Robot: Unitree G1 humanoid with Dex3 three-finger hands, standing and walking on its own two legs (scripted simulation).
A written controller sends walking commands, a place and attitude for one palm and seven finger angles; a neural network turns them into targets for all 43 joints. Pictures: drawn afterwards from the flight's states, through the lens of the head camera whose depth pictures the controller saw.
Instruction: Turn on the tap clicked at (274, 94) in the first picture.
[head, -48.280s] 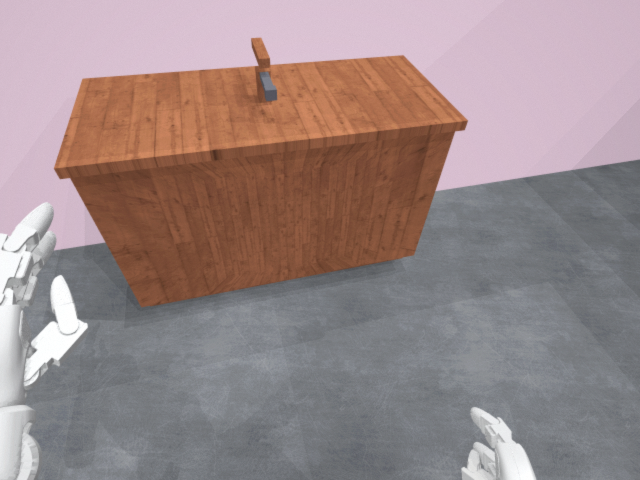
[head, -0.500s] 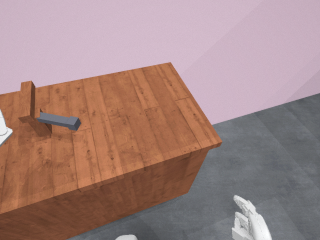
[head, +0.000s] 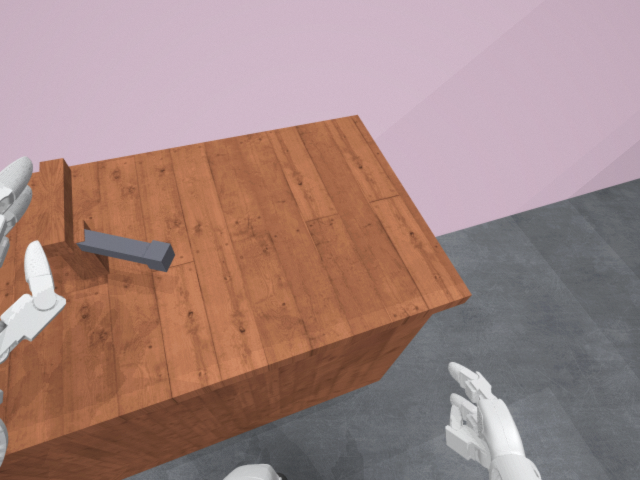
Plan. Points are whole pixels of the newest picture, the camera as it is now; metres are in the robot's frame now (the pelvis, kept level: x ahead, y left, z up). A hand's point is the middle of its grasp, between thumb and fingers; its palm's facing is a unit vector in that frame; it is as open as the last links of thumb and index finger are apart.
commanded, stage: come to a stop and stand still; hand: left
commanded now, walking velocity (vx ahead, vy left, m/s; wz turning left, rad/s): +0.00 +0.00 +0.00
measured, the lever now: (159, 256) +0.36 +0.25 +0.01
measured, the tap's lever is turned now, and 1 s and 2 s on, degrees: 58 58 58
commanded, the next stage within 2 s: look again from close up in 0.12 s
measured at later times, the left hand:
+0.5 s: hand (66, 331) +0.20 +0.24 +0.16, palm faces +0.33 -0.86 -0.40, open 7.4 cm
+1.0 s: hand (45, 390) +0.16 +0.23 +0.17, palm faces +0.31 -0.84 -0.45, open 7.4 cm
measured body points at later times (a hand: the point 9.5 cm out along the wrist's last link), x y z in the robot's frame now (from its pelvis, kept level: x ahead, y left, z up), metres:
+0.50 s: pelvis -0.01 -0.01 +0.01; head +0.02 +0.02 +0.45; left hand +0.18 +0.28 +0.18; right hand +0.16 -0.24 -0.06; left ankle +0.03 +0.07 -0.74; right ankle -0.02 -0.16 -0.74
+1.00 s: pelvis -0.05 -0.01 +0.00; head +0.01 +0.01 +0.44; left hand +0.14 +0.27 +0.19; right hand +0.15 -0.23 -0.07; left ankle +0.03 +0.07 -0.74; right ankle -0.02 -0.16 -0.74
